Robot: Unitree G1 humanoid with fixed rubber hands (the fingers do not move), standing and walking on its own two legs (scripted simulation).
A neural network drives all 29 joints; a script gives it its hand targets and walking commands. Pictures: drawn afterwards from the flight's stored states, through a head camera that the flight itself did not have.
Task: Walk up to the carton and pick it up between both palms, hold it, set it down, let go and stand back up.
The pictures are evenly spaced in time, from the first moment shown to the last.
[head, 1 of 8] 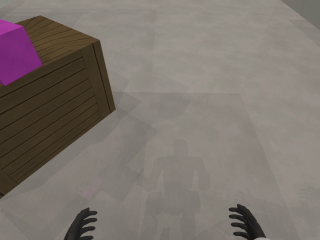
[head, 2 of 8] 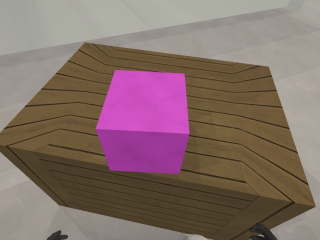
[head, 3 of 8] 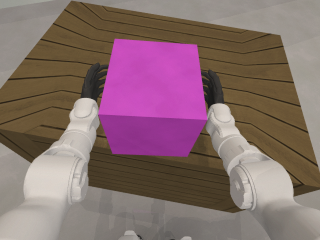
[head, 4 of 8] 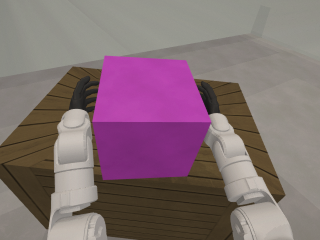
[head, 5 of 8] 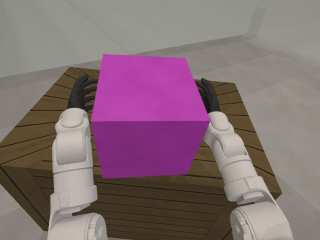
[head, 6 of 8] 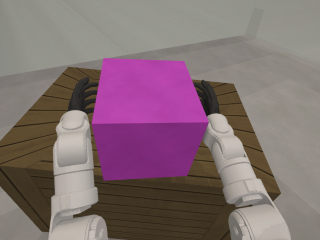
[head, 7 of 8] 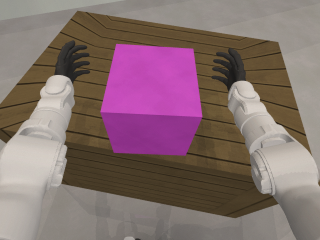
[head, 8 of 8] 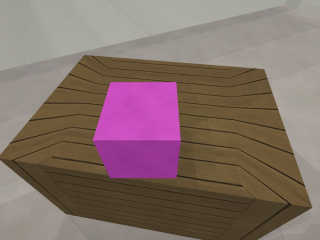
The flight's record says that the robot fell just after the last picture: no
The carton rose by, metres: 0.18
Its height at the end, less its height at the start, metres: +0.00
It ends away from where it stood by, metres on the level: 0.01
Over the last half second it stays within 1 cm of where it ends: yes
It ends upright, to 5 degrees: yes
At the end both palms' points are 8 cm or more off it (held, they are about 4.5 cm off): yes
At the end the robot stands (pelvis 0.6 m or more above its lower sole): yes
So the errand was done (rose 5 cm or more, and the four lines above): yes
